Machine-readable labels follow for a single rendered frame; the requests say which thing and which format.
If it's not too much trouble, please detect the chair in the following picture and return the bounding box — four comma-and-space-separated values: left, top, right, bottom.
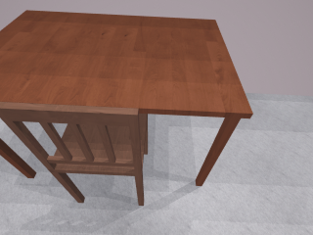
0, 102, 148, 206

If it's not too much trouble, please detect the table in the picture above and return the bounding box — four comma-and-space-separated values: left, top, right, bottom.
0, 10, 253, 186

